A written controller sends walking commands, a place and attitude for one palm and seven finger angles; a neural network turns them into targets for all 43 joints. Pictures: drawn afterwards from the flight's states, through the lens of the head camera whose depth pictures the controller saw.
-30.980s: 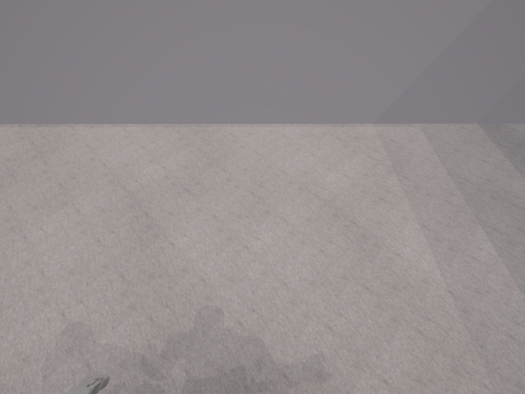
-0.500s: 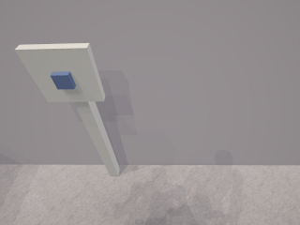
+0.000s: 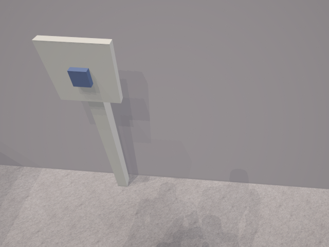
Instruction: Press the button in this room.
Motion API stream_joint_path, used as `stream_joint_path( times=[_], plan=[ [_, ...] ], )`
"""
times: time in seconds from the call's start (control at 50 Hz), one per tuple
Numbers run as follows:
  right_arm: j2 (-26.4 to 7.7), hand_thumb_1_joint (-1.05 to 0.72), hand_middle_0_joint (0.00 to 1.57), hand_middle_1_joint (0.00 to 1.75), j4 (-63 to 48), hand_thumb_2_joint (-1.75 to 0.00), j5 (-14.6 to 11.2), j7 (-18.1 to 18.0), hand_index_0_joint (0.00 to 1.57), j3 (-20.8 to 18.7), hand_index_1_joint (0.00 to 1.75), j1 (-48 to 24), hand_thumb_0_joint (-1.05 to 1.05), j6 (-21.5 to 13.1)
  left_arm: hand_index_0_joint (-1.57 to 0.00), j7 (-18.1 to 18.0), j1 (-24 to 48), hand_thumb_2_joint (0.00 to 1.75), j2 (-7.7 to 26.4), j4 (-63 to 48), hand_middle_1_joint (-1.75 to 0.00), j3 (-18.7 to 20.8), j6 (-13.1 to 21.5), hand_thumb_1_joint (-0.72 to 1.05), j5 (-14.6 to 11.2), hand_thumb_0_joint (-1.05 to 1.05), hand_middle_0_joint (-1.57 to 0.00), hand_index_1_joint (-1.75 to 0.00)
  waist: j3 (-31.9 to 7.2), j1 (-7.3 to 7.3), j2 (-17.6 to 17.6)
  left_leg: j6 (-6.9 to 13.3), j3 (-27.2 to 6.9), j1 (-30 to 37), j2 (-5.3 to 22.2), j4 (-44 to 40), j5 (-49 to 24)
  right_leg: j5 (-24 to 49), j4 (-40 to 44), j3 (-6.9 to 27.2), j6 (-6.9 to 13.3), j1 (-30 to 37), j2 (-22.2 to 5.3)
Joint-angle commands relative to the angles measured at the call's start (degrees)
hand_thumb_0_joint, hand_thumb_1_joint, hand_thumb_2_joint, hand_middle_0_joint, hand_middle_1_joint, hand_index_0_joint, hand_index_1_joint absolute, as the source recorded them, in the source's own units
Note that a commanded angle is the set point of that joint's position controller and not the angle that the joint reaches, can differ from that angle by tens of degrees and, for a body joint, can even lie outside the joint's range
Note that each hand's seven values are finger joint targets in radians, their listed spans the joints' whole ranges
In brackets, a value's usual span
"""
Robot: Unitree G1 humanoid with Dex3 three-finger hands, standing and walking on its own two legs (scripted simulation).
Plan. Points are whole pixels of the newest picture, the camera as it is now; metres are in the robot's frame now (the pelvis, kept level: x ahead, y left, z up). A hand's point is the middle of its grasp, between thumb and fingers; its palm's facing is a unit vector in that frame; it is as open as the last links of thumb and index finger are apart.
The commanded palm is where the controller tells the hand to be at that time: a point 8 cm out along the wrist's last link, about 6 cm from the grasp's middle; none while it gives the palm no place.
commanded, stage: look again from close up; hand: left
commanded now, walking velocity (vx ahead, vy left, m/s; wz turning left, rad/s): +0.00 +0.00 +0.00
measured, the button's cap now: (81, 76) +0.56 +0.31 +0.10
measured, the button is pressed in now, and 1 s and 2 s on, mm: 0 0 0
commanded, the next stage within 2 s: shuffle to correct the standing spot in 0.56 s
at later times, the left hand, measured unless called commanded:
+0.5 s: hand out of the picture +0.04 +0.20 -0.17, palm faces +0.01 -0.97 -0.24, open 7.4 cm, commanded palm none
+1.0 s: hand out of the picture +0.03 +0.20 -0.19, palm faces +0.07 -0.98 -0.18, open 7.4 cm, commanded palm none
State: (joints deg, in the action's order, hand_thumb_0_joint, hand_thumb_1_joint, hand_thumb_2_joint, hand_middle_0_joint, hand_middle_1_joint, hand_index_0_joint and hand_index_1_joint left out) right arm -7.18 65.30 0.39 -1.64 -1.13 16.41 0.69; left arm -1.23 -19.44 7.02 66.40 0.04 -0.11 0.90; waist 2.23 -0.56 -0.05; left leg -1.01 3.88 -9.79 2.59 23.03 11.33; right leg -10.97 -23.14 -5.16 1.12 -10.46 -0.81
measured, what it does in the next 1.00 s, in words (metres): shifts its weight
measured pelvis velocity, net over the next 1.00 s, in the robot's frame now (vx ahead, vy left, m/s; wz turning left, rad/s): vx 0.05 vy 0.03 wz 0.00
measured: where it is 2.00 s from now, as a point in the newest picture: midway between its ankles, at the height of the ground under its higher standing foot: outside the picture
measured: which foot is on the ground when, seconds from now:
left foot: down 0.00-1.00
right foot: down 0.00-1.00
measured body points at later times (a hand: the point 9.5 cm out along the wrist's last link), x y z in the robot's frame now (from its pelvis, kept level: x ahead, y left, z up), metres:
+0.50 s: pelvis +0.02 +0.02 -0.01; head +0.02 +0.00 +0.44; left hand +0.04 +0.25 -0.15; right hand +0.00 -0.18 -0.18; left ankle +0.01 +0.13 -0.74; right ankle +0.02 -0.10 -0.74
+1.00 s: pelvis +0.05 +0.03 -0.01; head +0.06 +0.03 +0.44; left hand +0.03 +0.25 -0.17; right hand +0.06 -0.21 -0.17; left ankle +0.01 +0.13 -0.74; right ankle +0.02 -0.10 -0.74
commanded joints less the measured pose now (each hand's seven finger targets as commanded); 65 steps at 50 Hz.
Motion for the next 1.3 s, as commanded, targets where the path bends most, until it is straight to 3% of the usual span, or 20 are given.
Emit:
stream_joint_path(
  times=[0.0,0.02,0.04,0.08,0.12,0.26,0.5,0.6,0.72,0.8,0.9,0.96,1.0,1.06,1.12,1.14,1.18,1.2,1.22,1.28],
  plan=[
    [-4.4,-0.9,0.2,0.3,-0.9,-0.9,0.1,-0.2,0.2,-0.7,0.3,4.0,0.0,-1.0,-0.2,-0.7,-2.0,0.9,5.8,-2.4,-0.3,0.8,1.1,0.9,-0.3,0.0,-0.2,-0.3,4.3,0.78,-0.9,1.3,-4.3,-0.6,3.2,-4.8,4.8,-9.7,8.6,7.7,-0.6,-6.2,-6.3],
    [-6.6,-0.9,0.2,0.3,-4.2,-0.9,0.4,0.7,0.2,0.0,0.3,-2.0,0.0,-2.3,-0.2,-2.9,-5.3,0.9,6.6,-1.2,-0.3,0.2,2.8,0.9,0.9,0.0,-0.2,-0.3,3.8,-1.51,0.8,-0.3,-1.5,-6.2,3.7,7.4,0.3,14.3,4.1,9.9,-0.5,-3.1,-9.1],
    [-3.3,-0.9,0.2,0.3,-6.2,-0.9,0.1,0.9,0.2,0.1,0.3,2.4,0.0,-1.6,-0.2,-2.4,-3.3,0.9,10.0,-3.6,-0.3,1.0,3.3,0.9,0.3,0.0,-0.2,-0.3,-3.6,2.2,0.3,0.1,-2.6,-3.3,1.1,7.3,7.3,3.5,5.5,12.3,2.0,-2.1,-11.7],
    [-3.8,-0.9,0.2,0.3,-5.1,-0.9,0.3,0.9,0.2,0.4,0.3,5.8,0.0,-2.2,-0.2,-1.7,-1.0,0.9,8.3,-4.4,-0.3,0.9,3.1,0.9,0.2,0.0,-0.2,-0.3,-3.2,2.85,3.4,1.0,-3.4,-1.6,1.9,3.8,1.9,-8.7,3.2,8.3,2.8,-6.0,-8.1],
    [-4.6,-0.9,0.2,0.3,-5.8,-0.9,0.6,0.8,0.2,0.4,0.3,6.1,0.0,-2.5,-0.2,-1.4,-0.8,0.9,6.8,-5.0,-0.3,0.7,2.5,0.9,0.0,0.0,-0.2,-0.3,-1.7,1.92,6.3,2.1,-5.6,-4.8,3.7,0.9,1.3,-7.8,-0.2,5.8,1.9,-5.2,-5.6],
    [-6.2,-0.9,0.2,0.3,-6.7,-0.9,0.6,0.4,0.2,0.7,0.3,6.0,0.0,-2.4,-0.2,-0.9,-1.5,0.9,5.2,-5.1,-0.3,0.2,1.6,0.9,-0.1,0.0,-0.2,-0.3,6.0,0.55,-0.8,3.2,-7.5,-10.4,3.7,-4.8,7.6,-6.4,-0.9,5.1,1.1,-4.8,-4.5],
    [-6.5,-0.9,0.2,0.3,-4.5,-0.9,0.5,0.2,0.2,1.2,0.3,5.9,0.0,-2.9,-0.2,-0.9,-0.2,0.9,6.7,-5.6,-0.3,0.7,1.7,0.9,-0.3,0.0,-0.2,-0.3,-0.1,0.31,-0.2,3.1,-5.2,-3.4,3.4,-2.7,-5.8,3.5,-1.4,5.0,0.7,0.0,-5.5],
    [-6.3,-0.9,0.2,0.3,-3.4,-0.9,0.4,0.1,0.2,1.2,0.3,4.9,0.0,-2.6,-0.2,-0.9,0.1,0.9,7.0,-4.8,-0.3,0.6,1.7,0.9,-0.3,0.0,-0.2,-0.3,1.0,0.47,-0.1,2.8,-4.6,-2.5,3.4,-2.3,-5.9,4.8,-0.6,5.4,0.8,-0.3,-5.7],
    [-6.5,-0.9,0.2,0.3,-3.1,-0.9,0.5,0.3,0.2,1.0,0.3,3.8,0.0,-1.8,-0.2,-1.0,-0.5,0.9,8.1,-4.5,-0.3,1.2,1.8,0.9,0.0,0.0,-0.2,-0.3,1.5,0.09,-0.1,2.2,-2.6,-3.0,2.1,0.0,-1.4,2.6,0.1,7.3,2.0,-0.2,-7.5],
    [-6.2,-0.9,0.2,0.3,-4.5,-0.9,0.6,0.6,0.2,0.6,0.3,2.4,0.0,-0.9,-0.2,-0.9,-1.4,0.9,10.5,-4.8,-0.3,2.3,1.4,0.9,0.2,0.0,-0.2,-0.3,3.3,-0.27,-4.5,1.2,-0.2,-6.3,-0.3,4.2,5.4,-3.1,3.7,12.5,4.3,-0.9,-11.7],
    [-6.1,-0.9,0.2,0.3,-5.2,-0.9,0.7,0.6,0.2,0.2,0.3,2.7,0.0,-0.8,-0.2,-1.2,-1.1,0.9,11.3,-6.0,-0.3,3.7,1.1,0.9,0.4,0.0,-0.2,-0.3,2.8,-0.15,-6.5,1.0,0.5,-5.9,-0.5,5.7,4.3,2.7,2.3,13.2,5.7,-1.0,-14.2],
    [-7.5,-0.9,0.2,0.3,-5.4,-0.9,0.7,0.6,0.2,-0.1,0.3,3.9,0.0,-1.2,-0.2,-1.2,-0.2,0.9,10.3,-6.9,-0.3,4.0,0.6,0.9,0.4,0.0,-0.2,-0.3,1.0,0.15,-1.1,2.2,-1.6,-2.0,1.4,2.4,-5.1,4.5,-4.3,8.1,3.8,-1.9,-10.6],
    [-9.6,-0.9,0.2,0.3,-5.5,-0.9,0.8,0.3,0.2,-0.6,0.3,4.8,0.0,-1.3,-0.2,-1.1,0.7,0.9,8.2,-7.8,-0.3,3.6,0.2,0.9,0.6,0.0,-0.2,-0.3,0.1,0.28,7.6,5.4,-6.6,1.2,6.1,1.2,-15.8,-2.2,-11.1,1.5,1.5,-5.3,-5.3],
    [-10.3,-0.9,0.2,0.3,-6.6,-0.9,0.9,-0.1,0.2,-0.8,0.3,4.7,0.0,-0.9,-0.2,-1.1,1.7,0.9,6.0,-8.7,-0.3,3.0,-0.3,0.9,0.5,0.0,-0.2,-0.3,1.2,-0.12,10.6,9.9,-10.0,3.1,9.3,-0.6,-25.2,-16.4,-16.8,-0.5,0.3,-10.4,-2.4],
    [-10.1,-0.9,0.2,0.3,-8.5,-0.9,0.8,-0.1,0.2,-0.8,0.3,1.6,0.0,-0.8,-0.2,-1.0,-1.4,0.9,6.4,-8.0,-0.3,3.2,0.2,0.9,0.4,0.0,-0.2,-0.3,-0.1,-2.42,6.0,8.7,-7.5,-0.7,7.0,4.2,-25.4,-6.2,-9.8,1.4,1.4,-3.5,-4.2],
    [-9.6,-0.9,0.2,0.3,-9.6,-0.9,0.6,0.0,0.2,-1.0,0.3,0.1,0.0,-0.8,-0.2,-1.3,-4.2,0.9,8.5,-7.2,-0.3,3.9,0.6,0.9,0.5,0.0,-0.2,-0.3,-1.6,-3.63,1.0,6.3,-4.4,-6.3,4.0,9.4,-20.5,6.0,-6.9,6.9,3.1,3.2,-8.5],
    [-7.7,-0.9,0.2,0.3,-12.1,-0.9,0.5,0.5,0.2,-1.3,0.3,-3.4,0.0,-0.5,-0.2,-1.8,-8.8,0.9,14.8,-6.1,-0.3,5.3,1.3,0.9,0.6,0.0,-0.2,-0.3,-0.7,-5.33,-15.6,0.9,1.1,-21.1,-3.7,24.5,18.2,32.3,0.5,24.5,11.5,12.1,-25.9],
    [-8.0,-0.9,0.2,0.3,-13.1,-0.9,0.7,0.4,0.2,-1.4,0.3,-5.2,0.0,-0.2,-0.2,-2.2,-9.7,0.9,14.8,-5.8,-0.3,5.7,1.5,0.9,0.8,0.0,-0.2,-0.3,-0.4,-6.17,-17.2,0.6,-2.3,-25.1,-1.8,31.0,23.2,39.6,0.4,25.5,14.5,14.0,-28.1],
    [-7.9,-0.9,0.2,0.3,-13.6,-0.9,0.7,0.5,0.2,-1.5,0.3,-6.6,0.0,-0.3,-0.2,-2.7,-8.7,0.9,13.9,-6.5,-0.3,5.8,1.3,0.9,1.1,0.0,-0.2,-0.3,0.8,-6.07,-14.8,0.8,-5.0,-27.4,-0.6,34.5,22.7,38.9,-0.1,23.2,14.6,13.4,-27.5],
    [-6.1,-0.9,0.2,0.3,-13.8,-0.9,0.0,2.0,0.2,-1.5,0.3,-6.0,0.0,0.1,-0.2,-2.2,0.1,0.9,14.3,-10.2,-0.3,5.7,0.8,0.9,1.7,0.0,-0.2,-0.3,0.5,-2.31,-14.0,0.3,-4.0,-20.0,0.0,25.4,17.6,29.3,-1.3,11.5,8.5,4.5,-20.8]
  ],
)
